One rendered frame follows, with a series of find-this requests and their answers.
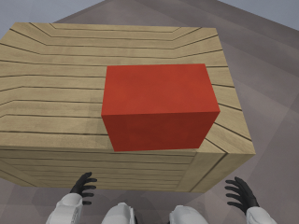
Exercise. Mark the robot thigh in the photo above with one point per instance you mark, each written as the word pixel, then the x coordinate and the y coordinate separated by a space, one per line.
pixel 120 214
pixel 186 215

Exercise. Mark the right robot thigh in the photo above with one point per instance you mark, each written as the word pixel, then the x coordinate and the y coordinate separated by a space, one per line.
pixel 186 215

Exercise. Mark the robot right hand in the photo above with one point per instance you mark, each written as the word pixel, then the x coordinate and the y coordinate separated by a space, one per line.
pixel 245 196

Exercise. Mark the robot left hand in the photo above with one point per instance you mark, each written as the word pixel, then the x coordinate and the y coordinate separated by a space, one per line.
pixel 79 187

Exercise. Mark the carton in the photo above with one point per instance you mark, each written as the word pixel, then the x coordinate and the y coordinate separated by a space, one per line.
pixel 158 106

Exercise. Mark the pedestal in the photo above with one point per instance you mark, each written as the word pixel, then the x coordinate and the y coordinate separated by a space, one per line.
pixel 52 83

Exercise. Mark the left robot thigh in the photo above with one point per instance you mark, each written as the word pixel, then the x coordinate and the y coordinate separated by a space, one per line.
pixel 120 214

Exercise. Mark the left robot forearm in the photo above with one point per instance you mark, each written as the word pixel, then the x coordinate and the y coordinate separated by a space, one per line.
pixel 67 211

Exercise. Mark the right robot forearm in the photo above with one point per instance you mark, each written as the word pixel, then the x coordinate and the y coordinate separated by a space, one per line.
pixel 257 215

